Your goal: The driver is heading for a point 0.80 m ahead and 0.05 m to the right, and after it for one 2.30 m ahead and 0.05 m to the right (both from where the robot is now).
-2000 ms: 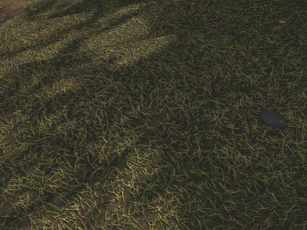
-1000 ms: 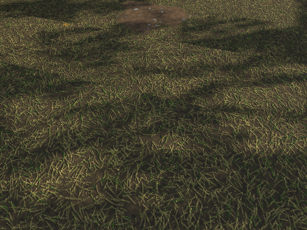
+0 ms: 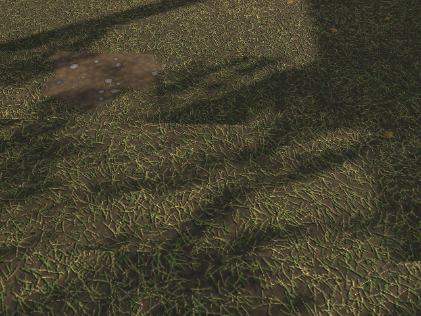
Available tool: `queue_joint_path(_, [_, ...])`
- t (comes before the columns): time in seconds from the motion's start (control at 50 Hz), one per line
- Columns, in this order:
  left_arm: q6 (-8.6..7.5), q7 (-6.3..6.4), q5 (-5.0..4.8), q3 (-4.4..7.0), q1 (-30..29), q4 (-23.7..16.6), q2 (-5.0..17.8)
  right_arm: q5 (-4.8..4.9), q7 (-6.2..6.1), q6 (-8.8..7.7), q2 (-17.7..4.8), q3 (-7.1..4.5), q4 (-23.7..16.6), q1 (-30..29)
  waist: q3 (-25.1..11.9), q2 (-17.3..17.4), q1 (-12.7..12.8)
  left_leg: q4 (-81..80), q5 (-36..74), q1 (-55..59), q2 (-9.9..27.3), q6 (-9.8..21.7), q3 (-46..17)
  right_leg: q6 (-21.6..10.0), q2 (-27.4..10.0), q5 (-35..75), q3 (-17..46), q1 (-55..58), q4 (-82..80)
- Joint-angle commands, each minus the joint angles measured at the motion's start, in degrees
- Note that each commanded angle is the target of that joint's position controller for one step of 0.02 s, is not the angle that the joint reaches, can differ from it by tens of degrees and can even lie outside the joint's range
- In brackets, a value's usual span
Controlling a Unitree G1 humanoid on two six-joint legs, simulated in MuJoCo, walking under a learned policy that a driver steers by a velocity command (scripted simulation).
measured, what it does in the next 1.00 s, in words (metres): walks ahead, turning right: left foot, then right foot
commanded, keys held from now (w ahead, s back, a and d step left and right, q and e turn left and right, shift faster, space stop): w+e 0.46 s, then w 0.32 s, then w+q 0.22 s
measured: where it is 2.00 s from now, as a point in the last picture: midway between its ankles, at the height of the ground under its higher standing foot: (274, 223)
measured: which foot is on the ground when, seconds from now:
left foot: up 0.00-0.28, down 0.30-0.84, up 0.86-1.00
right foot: down 0.00-0.32, up 0.34-0.78, down 0.80-1.00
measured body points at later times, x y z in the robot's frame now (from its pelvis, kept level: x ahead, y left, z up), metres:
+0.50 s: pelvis +0.29 +0.04 +0.02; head +0.30 +0.03 +0.47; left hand +0.46 +0.26 -0.10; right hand +0.30 -0.23 -0.10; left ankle +0.32 +0.14 -0.73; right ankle +0.25 -0.09 -0.64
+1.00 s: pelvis +0.54 -0.11 +0.01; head +0.55 -0.12 +0.46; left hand +0.67 +0.12 -0.12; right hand +0.52 -0.37 -0.13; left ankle +0.55 +0.04 -0.64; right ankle +0.52 -0.20 -0.73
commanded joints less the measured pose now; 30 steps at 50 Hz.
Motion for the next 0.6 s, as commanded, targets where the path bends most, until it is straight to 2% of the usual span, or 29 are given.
queue_joint_path(0.02, [-0.99, -0.69, 0.34, -0.74, 0.9, -1.18, 1.9, -0.57, -2.59, -0.38, -5.67, -0.36, -6.3, -2.64, -3.01, -2.79, -2.78, 0.59, 3.5, -16.11, 4.52, 0.42, -4.96, -13.0, -18.08, 3.46, 26.68, 7.9, -17.6])
queue_joint_path(0.04, [-1.44, -0.87, 0.34, -0.96, -2.1, -2.26, 1.86, -0.07, -2.86, 0.53, -5.1, 0.06, -6.58, -2.76, -2.4, -2.63, -3.92, -2.28, 3.05, -14.63, 4.56, -0.41, -4.19, -13.01, -17.18, 1.87, 24.78, 3.18, -19.49])
queue_joint_path(0.08, [-2.19, -1.43, 0.91, -0.48, -3.85, -3.66, 4.66, 0.69, -2.96, 1.53, -4.51, 0.82, -7.27, -4.05, -1.44, -2.13, -3.73, -10.57, 9.73, -11.33, 4.57, -2.23, -1.44, -11.67, -13.99, 2.06, 19.57, -3.81, -20.59])
queue_joint_path(0.12, [-2.36, -2.54, 1.12, 0.25, -0.93, -2.95, 7.02, 1.4, -2.55, 2.15, -2.22, 1.99, -8.93, -8.97, -0.24, -2.29, -1.96, -22.39, 17.16, -4.64, 2.79, -3.37, 2.37, -9.96, -10.35, 6.63, 14.95, -9.32, -19.92])
queue_joint_path(0.14, [-2.17, -3.15, 0.94, 0.79, 2.53, -1.99, 8.3, 1.69, -2.15, 2.53, -1.66, 2.39, -9.85, -11.82, 0.0, -3.21, -0.4, -26.22, 18.68, -2.68, 1.57, -3.83, 3.77, -9.88, -10.03, 8.73, 14.73, -9.14, -18.99])
queue_joint_path(0.18, [-1.63, -4.28, 1.16, 1.55, 8.66, -0.53, 8.98, 1.86, -1.56, 2.67, -2.73, 2.58, -10.58, -15.29, 0.07, -3.75, 2.06, -31.69, 22.46, -3.48, 0.27, -4.09, 3.78, -10.47, -12.05, 9.38, 17.87, -3.36, -16.35])
queue_joint_path(0.2, [-1.28, -4.53, 1.28, 1.82, 9.78, -0.36, 8.99, 1.85, -1.61, 2.38, -3.67, 2.47, -10.86, -16.93, 0.32, -3.9, 2.56, -34.15, 23.19, -4.78, -0.08, -3.91, 3.41, -10.71, -13.51, 10.15, 19.97, 0.3, -15.15])
queue_joint_path(0.24, [-0.66, -4.35, 1.1, 2.17, 9.69, -0.55, 8.86, 2.11, -2.07, 1.68, -5.2, 2.16, -11.44, -19.68, 0.06, -4.47, 2.49, -38.42, 21.53, -6.24, -0.53, -2.69, 2.34, -9.9, -16.05, 12.25, 23.66, 8.12, -12.67])
queue_joint_path(0.26, [-0.44, -4.04, 1.1, 2.28, 9.17, -0.49, 8.75, 2.66, -2.42, 1.24, -5.85, 1.99, -11.53, -20.05, -0.07, -4.56, 1.76, -40.49, 21.31, -4.98, -0.71, -1.33, 2.42, -8.78, -16.37, 14.26, 24.52, 10.57, -11.25])
queue_joint_path(0.28, [-0.37, -3.74, 1.23, 2.35, 7.73, -0.51, 8.83, 3.46, -2.84, 0.68, -7.5, 1.31, -10.98, -17.8, -1.19, -4.32, -0.38, -42.48, 22.49, 0.08, -1.31, 0.71, 3.31, -6.75, -15.08, 19.67, 24.05, 10.89, -8.29])
queue_joint_path(0.3, [-0.56, -3.49, 1.85, 2.19, 6.73, -0.76, 8.32, 4.42, -3.26, -0.28, -9.95, 0.13, -9.03, -10.79, -4.93, -3.78, -3.37, -40.05, 25.57, 11.65, -0.42, 3.99, 3.25, -3.42, -11.98, 25.08, 22.21, 7.38, -2.32])
queue_joint_path(0.32, [-1.23, -3.33, 2.12, 0.68, 5.98, -2.22, 3.47, 4.35, -3.65, -1.3, -12.06, -0.74, -5.93, 2.14, -15.07, 3.26, -7.68, -38.37, 32.55, 30.17, 7.49, 12.28, -5.1, 1.07, -4.47, 20.41, 16.74, -0.18, 13.48])
queue_joint_path(0.34, [-2.4, -3.27, 3.39, -1.29, 16.05, -2.58, -3.65, 3.95, -3.15, -0.86, -12.64, -0.69, -4.0, 12.58, -30.9, 18.3, -6.48, -44.98, 31.33, 56.29, 24.59, 28.08, -32.39, 5.56, 4.65, -20.02, 11.12, -19.14, 30.3])
queue_joint_path(0.36, [-1.72, -3.55, 2.0, 0.14, 6.91, -2.54, 2.15, 2.55, -3.3, -0.43, -10.63, -0.9, -2.61, 13.02, -16.08, 5.16, -10.44, -51.34, 12.98, 47.27, 23.58, 20.92, -35.31, 4.54, -1.3, -20.15, 10.62, -30.96, 40.79])
queue_joint_path(0.38, [-0.91, -2.38, 1.34, 0.43, 2.9, -2.56, 2.69, 3.35, -3.36, -0.42, -9.18, -0.89, -3.63, 6.54, -5.96, 3.0, -8.17, -54.11, 0.47, 34.28, 20.82, 15.1, -26.81, 3.56, -5.47, -13.32, 9.18, -32.36, 43.32])
queue_joint_path(0.4, [-0.4, -1.09, 1.29, 0.66, 3.36, -1.22, 3.58, 3.57, -3.85, -0.06, -4.55, 0.47, -5.07, 0.81, -3.58, 2.53, -5.96, -57.22, -0.52, 25.5, 18.67, 12.74, -20.41, 3.11, -8.95, -7.5, 7.8, -28.85, 41.1])
queue_joint_path(0.42, [-0.16, -0.79, 2.22, 0.25, 3.93, -0.44, 2.43, 3.8, -4.22, 0.08, -1.24, 1.5, -5.09, -0.82, -4.21, 3.37, -4.1, -59.28, 7.22, 21.23, 16.62, 11.81, -15.2, 2.63, -11.46, -3.66, 8.19, -23.83, 37.38])
queue_joint_path(0.44, [0.07, -1.35, 2.9, -0.35, 2.13, -0.44, 1.2, 3.41, -4.82, 0.15, 0.01, 1.77, -5.54, -2.21, -3.86, 2.56, -3.58, -61.04, 12.99, 18.76, 15.73, 11.67, -11.42, 3.16, -12.6, -3.43, 7.03, -21.03, 36.53])
queue_joint_path(0.46, [0.31, -2.0, 2.56, -0.55, 0.6, -0.63, 0.13, 3.07, -5.31, -0.04, -0.29, 1.45, -5.23, -2.41, -4.5, 2.26, -3.37, -62.1, 16.12, 18.93, 14.9, 11.49, -7.81, 3.49, -12.94, -3.88, 6.23, -20.21, 34.6])
queue_joint_path(0.5, [0.39, -2.93, 1.26, -0.86, -2.94, -1.21, -0.35, 2.59, -5.28, -0.74, -2.54, 0.32, -3.83, -0.95, -3.24, 1.95, -3.75, -63.69, 20.19, 17.45, 12.99, 11.72, -1.26, 4.92, -13.77, -2.98, 4.54, -20.31, 28.55])
queue_joint_path(0.54, [0.59, -3.38, 1.15, -1.33, -5.72, -1.96, -0.69, 1.93, -4.37, -1.13, -4.49, -0.75, -2.39, 1.36, -1.98, 1.26, -4.32, -64.41, 26.2, 16.13, 12.3, 12.84, 3.19, 5.95, -13.67, 2.2, 2.11, -20.29, 21.02])
queue_joint_path(0.6, [1.76, -3.25, 1.16, -2.02, -8.08, -3.23, -0.93, 1.64, -2.21, -1.13, -5.24, -1.25, 0.17, 4.28, -0.23, 1.4, -3.94, -64.06, 32.99, 13.21, 12.26, 13.21, 6.8, 5.16, -12.84, 10.29, 0.6, -16.05, 12.02])
Velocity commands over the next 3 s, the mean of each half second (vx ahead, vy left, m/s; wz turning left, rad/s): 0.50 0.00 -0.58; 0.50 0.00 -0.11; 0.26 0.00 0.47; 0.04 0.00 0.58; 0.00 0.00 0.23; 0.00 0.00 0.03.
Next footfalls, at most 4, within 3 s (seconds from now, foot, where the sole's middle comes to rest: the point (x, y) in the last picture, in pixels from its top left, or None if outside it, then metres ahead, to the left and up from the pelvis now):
0.30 left None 0.37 0.13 -0.76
0.80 right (296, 292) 0.56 -0.21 -0.76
1.38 left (240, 210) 0.95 -0.05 -0.91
1.76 right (297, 204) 0.98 -0.28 -0.91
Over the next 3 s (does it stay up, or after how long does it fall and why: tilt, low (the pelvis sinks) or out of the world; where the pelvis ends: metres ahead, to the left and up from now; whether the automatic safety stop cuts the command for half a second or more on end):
stays up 0.91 -0.17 -0.14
